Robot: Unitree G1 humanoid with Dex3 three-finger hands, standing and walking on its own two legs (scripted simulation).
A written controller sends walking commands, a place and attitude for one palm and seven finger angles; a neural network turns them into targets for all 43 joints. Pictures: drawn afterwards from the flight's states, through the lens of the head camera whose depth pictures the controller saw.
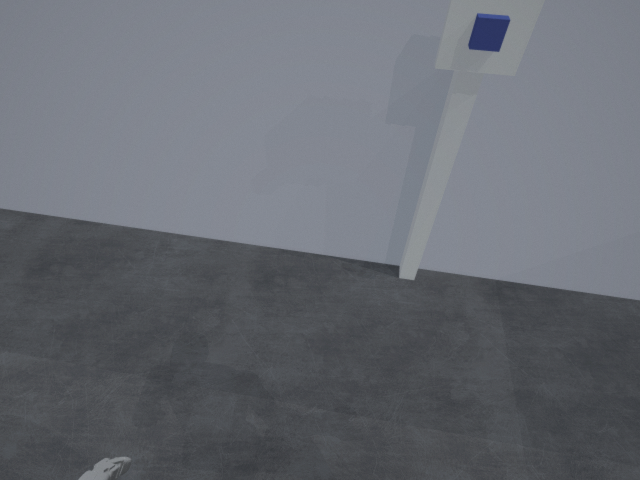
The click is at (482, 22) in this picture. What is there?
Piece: button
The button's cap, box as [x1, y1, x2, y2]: [468, 13, 509, 51]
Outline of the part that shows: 477,13 468,44 469,48 498,51 509,22 508,16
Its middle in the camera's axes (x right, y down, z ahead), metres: +0.35 -0.44 +0.82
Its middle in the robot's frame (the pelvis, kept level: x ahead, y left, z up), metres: +0.94 -0.30 +0.17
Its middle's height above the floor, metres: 0.94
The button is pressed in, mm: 0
